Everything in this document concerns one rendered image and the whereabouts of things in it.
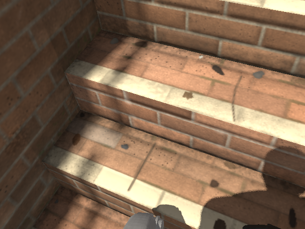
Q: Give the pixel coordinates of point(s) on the left robot thigh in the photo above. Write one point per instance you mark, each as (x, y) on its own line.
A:
(144, 221)

